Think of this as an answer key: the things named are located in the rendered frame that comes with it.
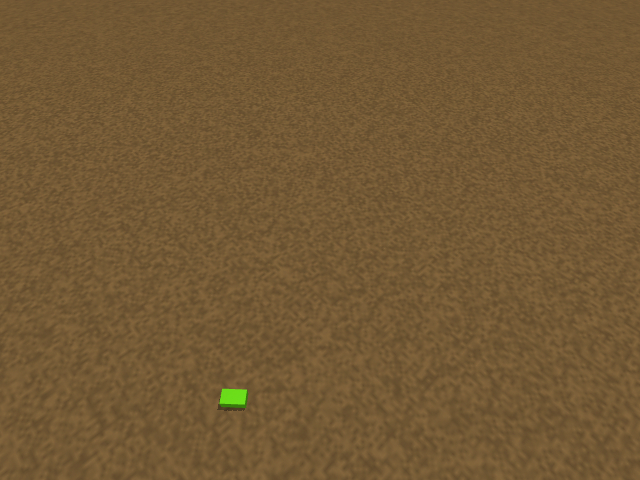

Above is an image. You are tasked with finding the small box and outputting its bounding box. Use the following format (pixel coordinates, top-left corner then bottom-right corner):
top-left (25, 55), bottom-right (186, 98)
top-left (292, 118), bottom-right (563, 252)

top-left (219, 389), bottom-right (248, 408)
